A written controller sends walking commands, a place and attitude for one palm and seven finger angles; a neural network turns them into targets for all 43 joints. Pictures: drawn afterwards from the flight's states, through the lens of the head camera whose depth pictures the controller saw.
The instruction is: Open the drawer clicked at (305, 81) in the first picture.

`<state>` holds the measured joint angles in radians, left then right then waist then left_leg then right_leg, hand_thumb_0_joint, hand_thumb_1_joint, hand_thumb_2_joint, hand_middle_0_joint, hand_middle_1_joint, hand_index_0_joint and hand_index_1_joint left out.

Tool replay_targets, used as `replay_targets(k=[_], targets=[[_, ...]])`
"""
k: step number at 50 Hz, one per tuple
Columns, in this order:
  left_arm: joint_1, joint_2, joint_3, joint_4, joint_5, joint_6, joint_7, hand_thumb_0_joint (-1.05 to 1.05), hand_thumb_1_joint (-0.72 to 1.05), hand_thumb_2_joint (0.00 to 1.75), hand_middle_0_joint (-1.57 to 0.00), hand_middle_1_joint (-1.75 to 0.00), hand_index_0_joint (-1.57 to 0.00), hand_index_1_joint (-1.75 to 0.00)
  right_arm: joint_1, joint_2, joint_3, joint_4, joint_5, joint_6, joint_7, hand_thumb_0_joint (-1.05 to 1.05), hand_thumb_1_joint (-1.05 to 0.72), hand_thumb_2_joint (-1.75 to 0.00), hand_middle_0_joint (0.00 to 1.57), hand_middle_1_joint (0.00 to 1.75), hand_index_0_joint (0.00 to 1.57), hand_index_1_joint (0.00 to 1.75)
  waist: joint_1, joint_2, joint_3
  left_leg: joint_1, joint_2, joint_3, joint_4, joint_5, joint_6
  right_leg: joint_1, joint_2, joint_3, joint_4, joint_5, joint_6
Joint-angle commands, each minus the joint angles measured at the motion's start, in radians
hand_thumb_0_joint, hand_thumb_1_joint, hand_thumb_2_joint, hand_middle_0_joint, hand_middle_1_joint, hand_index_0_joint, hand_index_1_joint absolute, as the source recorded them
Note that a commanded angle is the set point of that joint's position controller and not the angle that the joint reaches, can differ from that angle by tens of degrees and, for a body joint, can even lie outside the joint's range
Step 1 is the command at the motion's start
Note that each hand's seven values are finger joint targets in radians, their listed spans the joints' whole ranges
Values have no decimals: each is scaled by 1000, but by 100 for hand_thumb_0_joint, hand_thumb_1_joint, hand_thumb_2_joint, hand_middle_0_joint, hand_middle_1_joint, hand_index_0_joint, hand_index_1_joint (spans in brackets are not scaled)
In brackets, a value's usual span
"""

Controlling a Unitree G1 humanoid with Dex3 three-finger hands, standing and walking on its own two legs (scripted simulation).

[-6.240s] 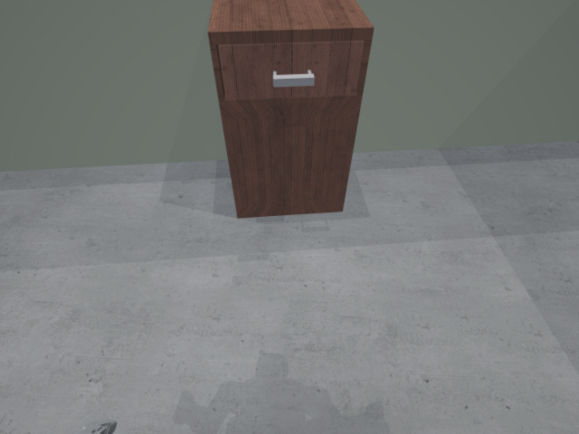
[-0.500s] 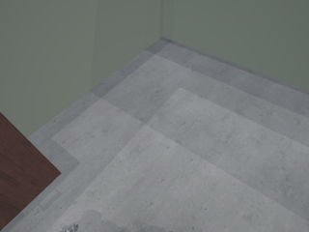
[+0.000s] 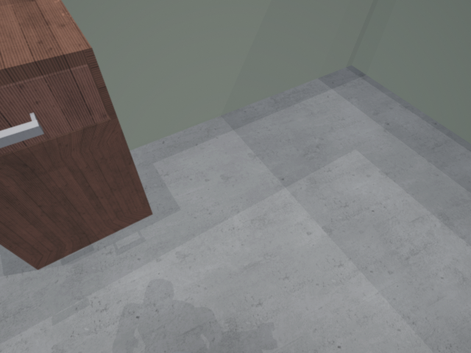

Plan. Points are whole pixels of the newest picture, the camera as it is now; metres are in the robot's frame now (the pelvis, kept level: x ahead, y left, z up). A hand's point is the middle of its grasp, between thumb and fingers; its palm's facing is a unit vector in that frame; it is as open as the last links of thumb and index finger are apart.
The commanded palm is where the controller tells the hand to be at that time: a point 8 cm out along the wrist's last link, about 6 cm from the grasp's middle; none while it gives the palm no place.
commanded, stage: turn to face it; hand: left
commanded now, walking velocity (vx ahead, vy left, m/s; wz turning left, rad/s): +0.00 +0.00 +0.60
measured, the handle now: (9, 130) +0.57 +0.60 -0.05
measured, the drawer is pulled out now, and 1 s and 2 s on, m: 0.00 0.00 0.00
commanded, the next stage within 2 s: take the last steps up to it in 0.88 s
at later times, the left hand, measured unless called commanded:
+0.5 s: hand out of the picture +0.07 +0.25 -0.14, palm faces +0.28 -0.93 -0.25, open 7.4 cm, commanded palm none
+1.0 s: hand out of the picture -0.10 +0.18 -0.16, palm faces +0.53 -0.80 -0.26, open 7.4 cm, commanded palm none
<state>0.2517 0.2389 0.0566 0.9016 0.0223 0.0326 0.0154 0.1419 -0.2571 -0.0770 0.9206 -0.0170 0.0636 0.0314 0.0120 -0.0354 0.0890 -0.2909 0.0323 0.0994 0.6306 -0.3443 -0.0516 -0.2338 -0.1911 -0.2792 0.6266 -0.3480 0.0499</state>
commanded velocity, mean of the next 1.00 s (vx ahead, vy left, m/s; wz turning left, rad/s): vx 0.01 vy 0.00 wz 0.45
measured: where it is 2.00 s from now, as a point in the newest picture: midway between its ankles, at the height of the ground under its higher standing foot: outside the picture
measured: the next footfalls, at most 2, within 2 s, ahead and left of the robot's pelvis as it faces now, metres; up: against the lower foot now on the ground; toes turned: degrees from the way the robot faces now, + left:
right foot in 0.60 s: +0.07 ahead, -0.11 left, +0.00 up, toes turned +19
left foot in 1.04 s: -0.06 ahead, +0.12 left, +0.00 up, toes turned +34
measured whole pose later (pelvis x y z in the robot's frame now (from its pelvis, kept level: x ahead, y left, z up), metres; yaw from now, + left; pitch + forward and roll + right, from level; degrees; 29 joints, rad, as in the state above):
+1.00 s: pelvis -0.01 +0.00 +0.01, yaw +30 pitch +0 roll +1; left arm 0.29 0.21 0.04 0.94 0.03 0.02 0.02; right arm 0.14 -0.25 -0.07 0.96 -0.01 0.06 0.01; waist 0.03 -0.02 0.08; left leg -0.28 0.01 0.03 0.68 -0.40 -0.05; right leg -0.22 -0.13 -0.16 0.56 -0.32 0.03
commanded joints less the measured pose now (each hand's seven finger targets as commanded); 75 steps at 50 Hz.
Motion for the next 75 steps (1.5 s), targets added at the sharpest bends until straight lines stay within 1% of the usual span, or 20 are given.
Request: replay_targets(k=[1, 7, 18, 27, 28, 30, 31, 36, 45, 49, 50, 52, 54, 58, 64, 69, 72, 73, 74, 75], targets=[[-65, 100, 25, -139, -4, -6, 0, 0, 90, 90, -20, -30, -20, -30, 204, -304, -66, -44, 3, -44, -14, 0, -90, -90, 20, 30, 20, 30, -109, 334, -216, 353, 413, -485, -261, 766, 259, -384, 46, 153, 448, -350, 46], [-54, 121, 41, -58, -2, 3, -4, 0, 90, 90, -20, -30, -20, -30, 39, -171, -22, -83, 2, -59, -40, 0, -90, -90, 20, 30, 20, 30, -26, 167, -116, 174, 187, -298, -298, 540, 178, -340, 62, 271, 558, -16, 51], [-154, 116, 32, -109, -8, -2, 7, 0, 90, 90, -20, -30, -20, -30, 117, -172, -40, -62, -3, -49, -38, 0, -90, -90, 20, 30, 20, 30, -62, 173, -119, 197, 176, -488, -303, 411, 232, -317, 115, 304, 333, -58, 58], [-48, 96, 26, -113, -21, -18, 21, 0, 90, 90, -20, -30, -20, -30, 74, -161, -48, -75, -3, -33, -36, 0, -90, -90, 20, 30, 20, 30, -7, 185, -166, 32, 101, -565, -206, 436, 193, 11, 191, 291, -74, 37, 14], [-26, 117, 29, -108, -19, -26, 24, 0, 90, 90, -20, -30, -20, -30, 69, -143, -45, -76, 4, -34, -32, 0, -90, -90, 20, 30, 20, 30, 8, 130, -166, -52, 69, -542, -161, 374, 157, 128, 168, 304, -213, 119, 7], [-4, 237, 50, -117, 3, -37, 31, 0, 90, 90, -20, -30, -20, -30, 99, -50, -31, -107, 11, -37, -25, 0, -90, -90, 20, 30, 20, 30, 14, -236, -153, -338, -147, -210, 208, -187, 17, 259, -257, 696, -383, 143, -161], [-31, 224, 45, -128, -5, -30, 30, 0, 90, 90, -20, -30, -20, -30, 92, -99, -43, -104, -6, -27, -28, 0, -90, -90, 20, 30, 20, 30, 5, -162, -141, -301, -99, -225, 385, -220, 22, 128, -286, 656, -380, 150, -219], [-106, 122, 20, -121, -4, -44, 23, 0, 90, 90, -20, -30, -20, -30, 110, -66, -32, -47, -6, -4, -6, 0, -90, -90, 20, 30, 20, 30, -43, -115, -46, -266, -31, -151, 578, -19, -7, 20, -95, 366, -326, 293, -163], [71, 187, 36, -21, 12, -38, 18, 0, 90, 90, -20, -30, -20, -30, -44, -32, 3, -54, 10, -16, -14, 0, -90, -90, 20, 30, 20, 30, 41, -191, -82, -128, -39, -50, 192, -129, -7, 141, -125, 307, -236, 637, -189], [37, 182, 38, 2, 2, -29, 20, 0, 90, 90, -20, -30, -20, -30, 54, -41, 12, -19, 11, -38, -23, 0, -90, -90, 20, 30, 20, 30, -16, -164, -137, 104, -44, -28, -172, 84, 15, 90, -94, 251, -111, 571, -118], [52, 145, 29, 4, -11, -25, 17, 0, 90, 90, -20, -30, -20, -30, 89, -84, 8, -6, 5, -52, -25, 0, -90, -90, 20, 30, 20, 30, -33, -36, -176, 261, 20, -80, -272, 207, 36, -9, -51, 212, -18, 395, -68], [52, 55, 1, -27, -3, -22, 6, 0, 90, 90, -20, -30, -20, -30, 158, -226, -17, 3, -7, -50, -27, 0, -90, -90, 20, 30, 20, 30, -62, 306, -180, 337, 367, -446, -326, 348, 222, -295, 100, 161, 286, -298, -2], [-53, 72, 5, -15, 7, -15, 1, 0, 90, 90, -20, -30, -20, -30, 168, -179, -9, 22, -14, -62, -48, 0, -90, -90, 20, 30, 20, 30, -86, 299, -63, 227, 322, -473, -407, 42, 246, -387, 93, 245, 452, -222, -12], [22, 54, -6, 71, 5, -37, -29, 0, 90, 90, -20, -30, -20, -30, 135, -86, 21, 32, -2, -97, -56, 0, -90, -90, 20, 30, 20, 30, -30, 186, -24, 223, 215, -287, -415, 244, 208, -347, 76, 236, 448, -11, -6], [-46, 23, -11, 61, 3, -36, -33, 0, 90, 90, -20, -30, -20, -30, 224, -76, 8, 80, -5, -111, -60, 0, -90, -90, 20, 30, 20, 30, -46, 144, 14, 230, 246, -270, -434, 249, 235, -338, 68, 226, 271, 17, 8], [-83, 5, -6, 52, 0, -48, -42, 0, 90, 90, -20, -30, -20, -30, 223, -89, 4, 108, -14, -107, -58, 0, -90, -90, 20, 30, 20, 30, -44, 185, 42, 149, 240, -263, -404, 180, 219, -194, 100, 183, 51, 26, -6], [71, 24, 9, 114, 2, -66, -40, 0, 90, 90, -20, -30, -20, -30, 215, -74, 8, 129, -10, -105, -58, 0, -90, -90, 20, 30, 20, 30, 29, 103, -32, 78, 168, -189, -202, 187, 158, 87, 145, 151, -147, 136, -28], [167, 84, 21, 146, 6, -79, -32, 0, 90, 90, -20, -30, -20, -30, 232, -38, 15, 131, -2, -111, -52, 0, -90, -90, 20, 30, 20, 30, 71, -28, -81, -68, 105, -125, -7, 148, 120, 295, 59, 269, -208, 78, -61], [292, 174, 45, 180, 10, -89, -20, 0, 90, 90, -20, -30, -20, -30, 231, 32, 31, 101, 6, -120, -44, 0, -90, -90, 20, 30, 20, 30, 111, -291, -145, -277, -21, 2, 285, -125, 71, 450, -198, 619, -330, 57, -168], [333, 198, 43, 185, -10, -89, -13, 0, 90, 90, -20, -30, -20, -30, 177, -28, 22, 79, 5, -109, -43, 0, -90, -90, 20, 30, 20, 30, 132, -277, -145, -300, 4, -81, 464, -267, 83, 341, -259, 756, -437, -84, -223]])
